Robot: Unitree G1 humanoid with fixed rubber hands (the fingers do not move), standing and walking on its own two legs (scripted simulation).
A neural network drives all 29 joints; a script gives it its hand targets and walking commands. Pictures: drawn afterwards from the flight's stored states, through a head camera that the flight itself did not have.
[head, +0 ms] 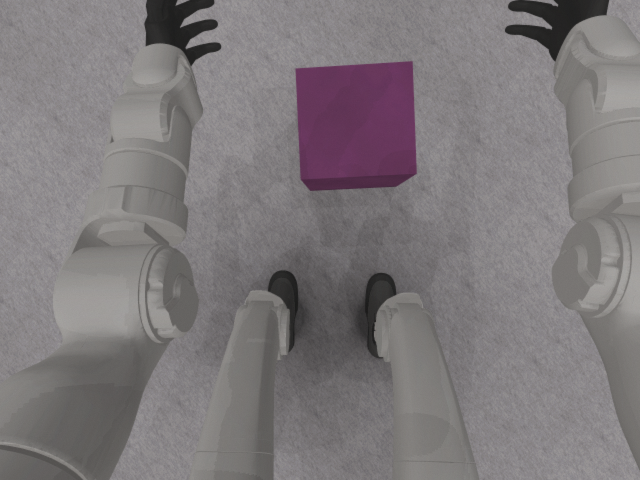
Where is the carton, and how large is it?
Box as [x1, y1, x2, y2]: [295, 61, 416, 190]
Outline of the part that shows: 412,61 295,68 300,176 301,180 310,190 396,186 416,173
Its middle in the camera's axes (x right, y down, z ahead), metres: +0.07 -0.21 +0.83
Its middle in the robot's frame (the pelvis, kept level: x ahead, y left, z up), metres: +0.54 -0.03 -0.52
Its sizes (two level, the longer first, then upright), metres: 0.210 0.200 0.250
